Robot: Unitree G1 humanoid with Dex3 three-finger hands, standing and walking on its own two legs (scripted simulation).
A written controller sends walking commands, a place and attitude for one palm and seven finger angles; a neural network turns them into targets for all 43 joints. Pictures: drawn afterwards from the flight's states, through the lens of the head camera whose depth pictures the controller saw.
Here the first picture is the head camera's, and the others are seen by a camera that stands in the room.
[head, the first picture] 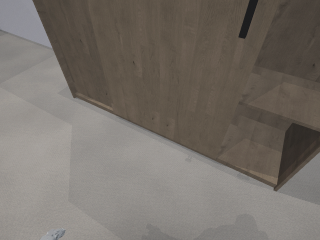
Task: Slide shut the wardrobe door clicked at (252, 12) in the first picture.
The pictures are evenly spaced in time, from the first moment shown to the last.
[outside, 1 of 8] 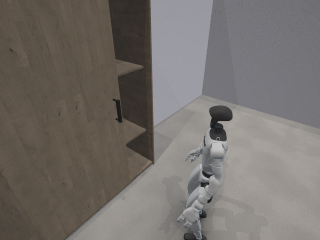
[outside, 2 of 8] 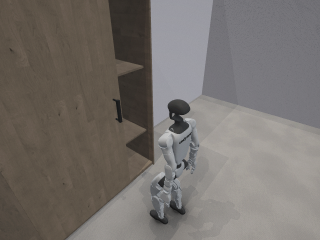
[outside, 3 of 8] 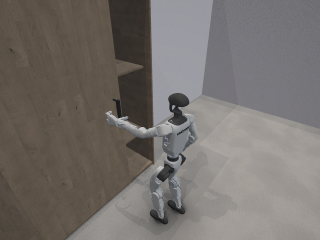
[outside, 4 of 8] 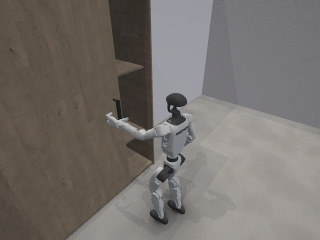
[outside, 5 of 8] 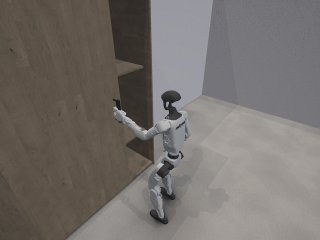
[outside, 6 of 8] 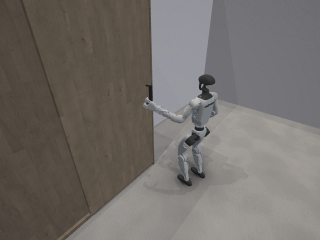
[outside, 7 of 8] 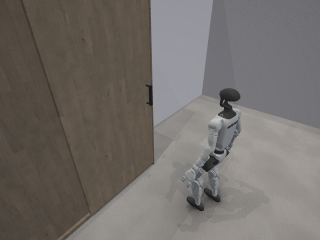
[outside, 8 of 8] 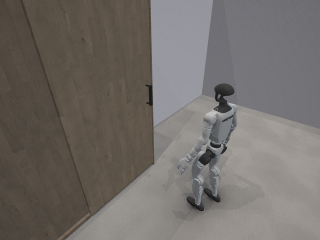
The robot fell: no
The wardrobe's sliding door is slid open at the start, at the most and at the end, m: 0.41 0.41 0.00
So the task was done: yes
